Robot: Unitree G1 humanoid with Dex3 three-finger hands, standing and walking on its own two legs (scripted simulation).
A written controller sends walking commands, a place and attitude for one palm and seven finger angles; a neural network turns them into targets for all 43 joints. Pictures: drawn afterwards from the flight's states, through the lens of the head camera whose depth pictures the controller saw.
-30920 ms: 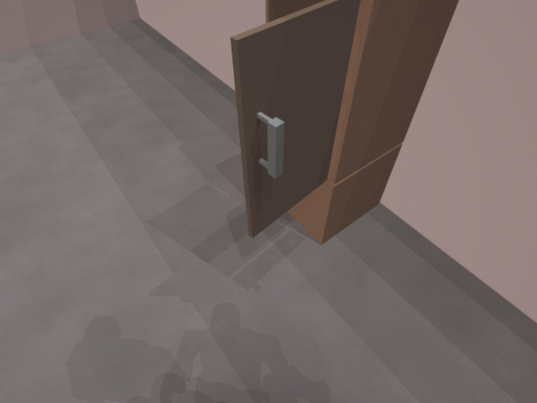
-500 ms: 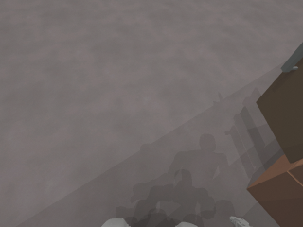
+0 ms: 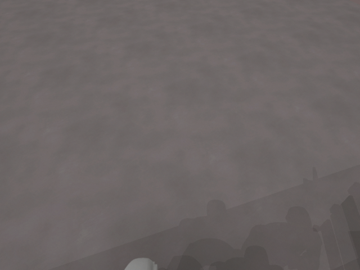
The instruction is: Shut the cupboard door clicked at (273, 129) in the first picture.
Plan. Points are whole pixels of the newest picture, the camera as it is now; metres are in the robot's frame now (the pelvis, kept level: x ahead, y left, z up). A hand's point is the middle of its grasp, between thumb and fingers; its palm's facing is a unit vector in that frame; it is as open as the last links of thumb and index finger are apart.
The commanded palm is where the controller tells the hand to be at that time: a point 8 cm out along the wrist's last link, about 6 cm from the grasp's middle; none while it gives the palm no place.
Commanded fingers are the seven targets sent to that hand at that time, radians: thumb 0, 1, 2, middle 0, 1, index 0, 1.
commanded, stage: walk to a spot facing it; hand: left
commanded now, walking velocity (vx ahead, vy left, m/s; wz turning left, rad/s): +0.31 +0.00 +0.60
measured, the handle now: out of the picture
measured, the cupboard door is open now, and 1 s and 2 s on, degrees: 63 63 63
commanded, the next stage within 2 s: turn to face it in 0.58 s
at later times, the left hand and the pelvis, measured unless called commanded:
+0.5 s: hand (73, 249) +0.20 +0.30 -0.18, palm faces +0.28 -0.94 -0.19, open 7.4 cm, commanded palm none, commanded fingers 0.00 0.90 0.90 -0.20 -0.30 -0.20 -0.30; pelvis +0.18 +0.09 -0.01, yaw +15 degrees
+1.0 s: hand (97, 176) +0.43 +0.30 -0.18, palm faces +0.25 -0.95 -0.18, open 7.3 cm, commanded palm none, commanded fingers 0.00 0.90 0.90 -0.20 -0.30 -0.20 -0.30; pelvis +0.39 +0.11 -0.01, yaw +14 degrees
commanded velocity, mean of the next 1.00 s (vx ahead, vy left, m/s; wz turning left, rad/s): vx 0.20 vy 0.00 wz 0.06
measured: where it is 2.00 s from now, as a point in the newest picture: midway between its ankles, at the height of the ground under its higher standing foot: (151, 227)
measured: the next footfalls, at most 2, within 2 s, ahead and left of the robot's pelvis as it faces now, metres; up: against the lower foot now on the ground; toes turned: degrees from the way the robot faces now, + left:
left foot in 0.26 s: +0.23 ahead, +0.14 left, +0.00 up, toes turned +18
right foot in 0.86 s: +0.48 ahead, +0.05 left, +0.00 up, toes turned +13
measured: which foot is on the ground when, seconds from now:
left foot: up 0.00-0.24, down 0.26-0.90, up 0.92-1.00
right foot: down 0.00-0.26, up 0.28-0.84, down 0.86-1.00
